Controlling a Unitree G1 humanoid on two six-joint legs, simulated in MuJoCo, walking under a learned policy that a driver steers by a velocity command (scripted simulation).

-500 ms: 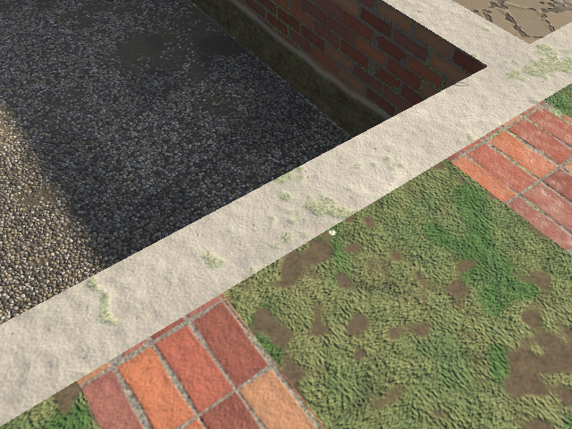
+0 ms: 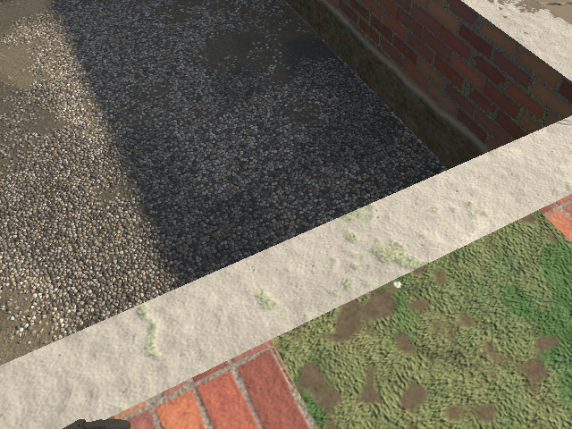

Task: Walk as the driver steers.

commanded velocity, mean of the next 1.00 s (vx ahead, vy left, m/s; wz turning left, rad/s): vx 0.02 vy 0.00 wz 0.52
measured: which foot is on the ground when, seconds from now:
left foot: up 0.00-0.26, down 0.28-0.76, up 0.78-1.00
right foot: down 0.00-0.28, up 0.30-0.74, down 0.76-1.00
